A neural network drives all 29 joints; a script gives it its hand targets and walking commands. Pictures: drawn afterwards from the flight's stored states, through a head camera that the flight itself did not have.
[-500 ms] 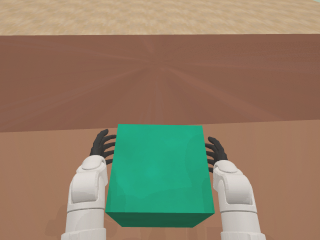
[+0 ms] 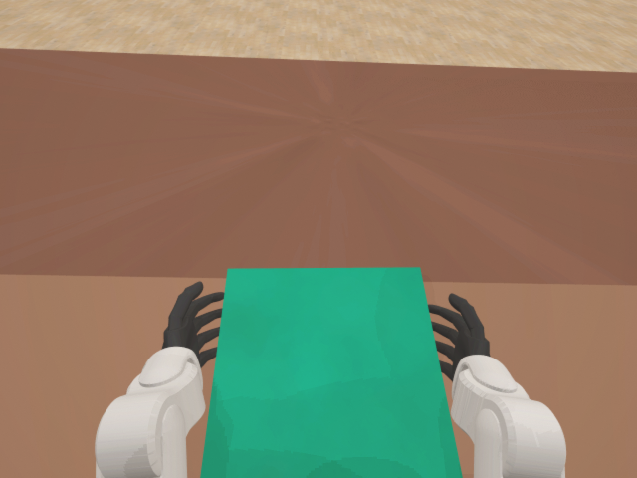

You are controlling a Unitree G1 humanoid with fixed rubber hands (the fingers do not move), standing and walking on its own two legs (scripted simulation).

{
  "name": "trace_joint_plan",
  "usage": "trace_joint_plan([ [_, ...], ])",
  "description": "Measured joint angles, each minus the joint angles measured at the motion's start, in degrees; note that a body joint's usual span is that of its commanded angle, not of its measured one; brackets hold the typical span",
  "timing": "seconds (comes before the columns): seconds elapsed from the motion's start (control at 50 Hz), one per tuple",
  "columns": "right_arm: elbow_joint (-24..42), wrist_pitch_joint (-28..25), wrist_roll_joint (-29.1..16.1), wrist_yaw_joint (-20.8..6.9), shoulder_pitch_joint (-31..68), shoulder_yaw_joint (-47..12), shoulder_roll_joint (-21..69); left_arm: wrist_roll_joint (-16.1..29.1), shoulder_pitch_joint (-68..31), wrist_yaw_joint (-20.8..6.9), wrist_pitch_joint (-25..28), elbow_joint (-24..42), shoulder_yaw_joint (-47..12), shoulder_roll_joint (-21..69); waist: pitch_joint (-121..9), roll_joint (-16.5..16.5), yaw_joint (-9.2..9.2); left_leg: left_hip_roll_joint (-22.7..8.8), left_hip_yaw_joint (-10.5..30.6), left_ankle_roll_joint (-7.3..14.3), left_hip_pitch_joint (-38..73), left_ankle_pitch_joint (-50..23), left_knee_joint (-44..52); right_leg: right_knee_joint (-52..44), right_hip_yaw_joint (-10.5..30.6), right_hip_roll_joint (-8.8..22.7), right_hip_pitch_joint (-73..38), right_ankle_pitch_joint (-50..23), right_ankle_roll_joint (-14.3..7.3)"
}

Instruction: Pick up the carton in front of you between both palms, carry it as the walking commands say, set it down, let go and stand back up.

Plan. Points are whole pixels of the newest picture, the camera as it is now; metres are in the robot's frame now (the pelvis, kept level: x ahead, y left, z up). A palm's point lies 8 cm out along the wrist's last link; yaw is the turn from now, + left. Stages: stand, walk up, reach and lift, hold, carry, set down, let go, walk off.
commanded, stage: carry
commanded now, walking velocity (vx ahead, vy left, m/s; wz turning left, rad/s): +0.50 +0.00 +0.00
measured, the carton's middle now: (323, 392) +0.22 +0.01 +0.02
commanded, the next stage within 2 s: none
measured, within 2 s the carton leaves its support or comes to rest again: neither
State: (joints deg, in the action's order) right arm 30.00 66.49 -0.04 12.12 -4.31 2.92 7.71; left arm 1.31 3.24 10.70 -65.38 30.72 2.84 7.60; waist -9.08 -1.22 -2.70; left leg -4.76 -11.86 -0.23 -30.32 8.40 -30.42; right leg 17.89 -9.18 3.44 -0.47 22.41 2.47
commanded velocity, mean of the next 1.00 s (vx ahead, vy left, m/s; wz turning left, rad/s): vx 0.50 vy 0.00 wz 0.00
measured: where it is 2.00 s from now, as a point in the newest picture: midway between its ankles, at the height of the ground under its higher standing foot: (312, 251)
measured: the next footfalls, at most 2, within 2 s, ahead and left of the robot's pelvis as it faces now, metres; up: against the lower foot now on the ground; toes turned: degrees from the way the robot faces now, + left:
left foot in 0.02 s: +0.17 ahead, +0.11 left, +0.00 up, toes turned +11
right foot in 0.52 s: +0.52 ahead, -0.09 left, +0.00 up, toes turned -11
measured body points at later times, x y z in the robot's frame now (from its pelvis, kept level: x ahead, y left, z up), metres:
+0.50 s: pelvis +0.32 +0.02 -0.01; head +0.30 +0.02 +0.44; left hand +0.56 +0.17 +0.08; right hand +0.55 -0.13 +0.07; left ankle +0.13 +0.10 -0.73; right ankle +0.47 -0.09 -0.72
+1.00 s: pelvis +0.65 +0.06 -0.01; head +0.62 +0.08 +0.44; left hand +0.89 +0.21 +0.08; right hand +0.88 -0.09 +0.09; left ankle +0.73 +0.15 -0.73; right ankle +0.49 -0.08 -0.70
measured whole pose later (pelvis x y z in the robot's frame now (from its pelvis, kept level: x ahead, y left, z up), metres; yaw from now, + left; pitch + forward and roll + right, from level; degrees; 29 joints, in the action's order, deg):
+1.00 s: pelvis +0.65 +0.06 -0.01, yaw -1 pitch +2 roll +0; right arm 30.4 64.5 0.0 9.4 -5.7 0.9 7.7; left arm -0.2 5.1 8.5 -64.9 32.4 3.2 7.5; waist -7.5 -2.7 0.7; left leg -4.5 -14.2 3.5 -24.2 9.9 -33.0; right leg 43.0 -7.4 7.0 7.1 26.7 2.1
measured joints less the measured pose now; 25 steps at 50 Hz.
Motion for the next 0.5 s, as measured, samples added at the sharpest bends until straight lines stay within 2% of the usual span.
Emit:
trace_joint_plan([
  [0.04,-0.4,-0.5,-0.3,0.4,0.7,-0.3,-0.1,0.3,-0.4,0.4,-0.2,0.7,0.5,-0.1,0.5,-1.0,0.70,1.2,-1.9,2.8,2.2,-1.7,-0.9,11.0,0.6,2.7,1.9,5.9,0.4],
  [0.08,-2.3,-1.0,-0.3,0.6,1.4,-0.6,-0.1,0.5,-1.1,0.5,-0.6,-0.1,1.5,-0.2,1.0,-1.5,2.02,1.7,-2.8,5.1,3.0,2.1,-4.1,29.7,4.1,2.9,9.7,5.2,-0.5],
  [0.12,-2.5,-0.7,-0.7,0.1,1.0,-0.4,-0.1,0.5,-1.2,0.2,-0.8,-0.9,1.5,-0.2,1.3,-0.7,3.10,2.2,-3.0,5.4,5.9,4.3,-2.2,42.8,5.9,1.9,17.8,2.6,-2.4],
  [0.16,-1.9,-0.1,-1.1,-1.1,0.2,-0.5,0.0,0.0,-0.9,-0.8,-0.2,-2.1,1.5,-0.1,1.3,0.2,4.14,2.7,-3.0,4.9,9.4,4.2,1.7,46.9,5.8,1.7,24.3,-1.7,-3.4],
  [0.2,-1.1,-0.1,-0.8,-1.6,-1.0,-0.9,0.1,-0.6,-0.3,-1.8,0.3,-2.1,1.1,0.0,1.0,0.7,4.95,3.0,-2.6,5.0,13.2,4.3,5.6,45.8,5.3,2.1,29.0,-5.4,-3.7],
  [0.26,-0.3,-0.6,-0.7,-2.0,-1.8,-1.0,0.2,-2.0,1.3,-2.6,1.0,-0.9,0.2,0.1,0.3,1.3,5.62,3.3,-1.7,4.5,18.9,4.5,11.1,37.5,4.3,2.8,33.1,-9.1,-3.3],
  [0.38,0.0,-0.8,0.3,-3.3,-1.4,-1.8,0.0,-3.1,2.5,-2.6,1.2,1.0,-0.2,0.3,-0.2,1.5,4.21,3.5,-1.1,2.8,29.2,8.3,16.9,19.5,1.7,2.9,35.0,-16.9,-2.3],
  [0.44,0.4,-0.8,0.3,-3.4,-2.0,-1.9,0.0,-2.5,2.7,-2.6,0.7,1.5,-0.1,0.3,0.4,1.5,3.90,3.7,-0.4,1.5,34.2,11.6,18.0,14.7,-1.0,2.2,33.9,-18.5,-3.0],
  [0.5,1.0,-0.8,0.6,-3.2,-2.8,-2.0,0.0,-2.4,2.5,-2.7,0.4,1.2,-0.3,0.2,1.6,2.6,3.96,2.6,0.7,-0.1,37.6,17.5,13.7,10.8,-4.0,0.5,29.8,-17.3,-4.0],
])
